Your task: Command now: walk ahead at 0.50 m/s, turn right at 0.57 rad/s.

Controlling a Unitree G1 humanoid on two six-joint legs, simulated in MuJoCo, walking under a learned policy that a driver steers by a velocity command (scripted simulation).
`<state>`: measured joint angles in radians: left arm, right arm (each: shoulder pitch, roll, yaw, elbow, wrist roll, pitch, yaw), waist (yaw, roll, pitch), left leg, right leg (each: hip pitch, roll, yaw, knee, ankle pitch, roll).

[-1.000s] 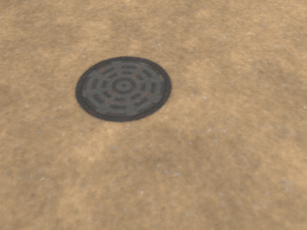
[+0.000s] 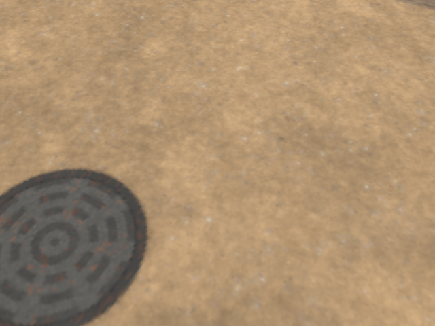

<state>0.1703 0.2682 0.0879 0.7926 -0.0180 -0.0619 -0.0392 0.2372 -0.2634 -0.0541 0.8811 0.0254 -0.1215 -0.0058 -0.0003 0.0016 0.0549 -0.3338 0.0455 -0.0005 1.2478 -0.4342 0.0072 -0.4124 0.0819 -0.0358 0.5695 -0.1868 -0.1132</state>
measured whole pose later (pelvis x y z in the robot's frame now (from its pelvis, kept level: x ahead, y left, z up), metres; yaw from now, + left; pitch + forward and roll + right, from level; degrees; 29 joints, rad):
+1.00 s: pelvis +0.49 -0.11 +0.00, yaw -30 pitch +2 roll +1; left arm 0.08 0.25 0.04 0.62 0.02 -0.05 -0.03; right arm 0.28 -0.30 -0.05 0.87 0.03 -0.07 0.01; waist -0.04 0.01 0.07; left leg -0.32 0.04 -0.02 1.15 -0.58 -0.04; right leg -0.46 0.00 -0.05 0.58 -0.16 -0.05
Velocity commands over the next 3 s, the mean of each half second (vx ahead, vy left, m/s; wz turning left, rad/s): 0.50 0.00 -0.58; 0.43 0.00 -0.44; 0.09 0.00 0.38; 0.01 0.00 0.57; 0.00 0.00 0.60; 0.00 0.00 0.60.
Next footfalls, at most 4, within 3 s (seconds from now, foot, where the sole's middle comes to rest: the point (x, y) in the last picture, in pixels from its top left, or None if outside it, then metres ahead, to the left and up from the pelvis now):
0.38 left None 0.42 0.11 -0.76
0.90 right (314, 289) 0.55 -0.26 -0.76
1.40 left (242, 254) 0.67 -0.04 -0.76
1.88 right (313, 261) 0.65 -0.27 -0.76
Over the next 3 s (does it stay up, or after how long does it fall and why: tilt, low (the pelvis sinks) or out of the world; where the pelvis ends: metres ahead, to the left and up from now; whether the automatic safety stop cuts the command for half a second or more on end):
stays up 0.59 -0.13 0.02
